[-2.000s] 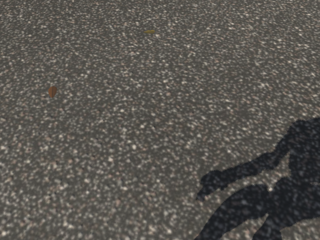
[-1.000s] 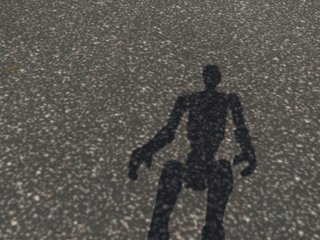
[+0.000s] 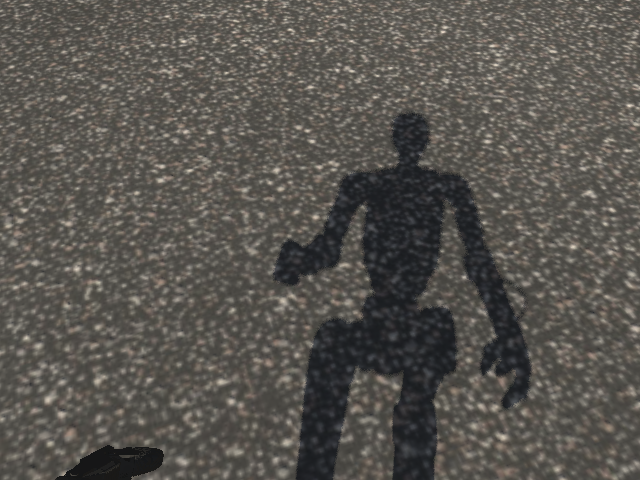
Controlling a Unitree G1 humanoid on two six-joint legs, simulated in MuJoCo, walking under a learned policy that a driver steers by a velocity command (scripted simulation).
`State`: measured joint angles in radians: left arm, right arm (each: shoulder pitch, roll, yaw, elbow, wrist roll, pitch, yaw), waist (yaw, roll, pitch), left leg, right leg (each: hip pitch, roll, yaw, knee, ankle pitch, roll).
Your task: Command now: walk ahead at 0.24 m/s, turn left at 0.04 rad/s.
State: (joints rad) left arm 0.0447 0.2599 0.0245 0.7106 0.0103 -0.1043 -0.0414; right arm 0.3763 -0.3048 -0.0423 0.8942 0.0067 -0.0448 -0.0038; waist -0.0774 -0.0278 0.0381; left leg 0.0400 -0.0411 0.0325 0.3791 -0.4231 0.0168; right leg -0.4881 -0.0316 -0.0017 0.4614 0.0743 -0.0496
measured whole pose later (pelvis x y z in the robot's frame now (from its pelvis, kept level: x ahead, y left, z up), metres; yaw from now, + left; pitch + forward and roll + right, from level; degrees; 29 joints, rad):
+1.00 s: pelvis +0.12 +0.01 +0.01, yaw +31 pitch +2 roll -1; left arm 0.11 0.30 0.08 0.81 0.01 -0.02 0.00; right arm 0.14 -0.34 -0.08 0.66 0.01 0.05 -0.03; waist -0.01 0.04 0.04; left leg -0.37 -0.12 -0.22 0.69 -0.41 0.01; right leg -0.25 0.04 0.05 0.47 -0.22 0.00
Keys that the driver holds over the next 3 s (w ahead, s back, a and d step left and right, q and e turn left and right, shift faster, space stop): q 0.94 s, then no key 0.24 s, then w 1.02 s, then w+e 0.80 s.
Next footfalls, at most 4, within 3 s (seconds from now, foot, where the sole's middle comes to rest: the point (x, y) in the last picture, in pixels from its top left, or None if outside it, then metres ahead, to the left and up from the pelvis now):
0.46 left None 0.12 0.13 -0.76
0.96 right None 0.21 -0.07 -0.76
1.32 left None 0.05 0.14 -0.76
1.72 right None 0.43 0.07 -0.76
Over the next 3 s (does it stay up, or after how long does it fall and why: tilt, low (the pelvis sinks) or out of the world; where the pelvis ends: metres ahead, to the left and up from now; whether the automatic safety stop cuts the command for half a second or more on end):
stays up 0.86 0.39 0.02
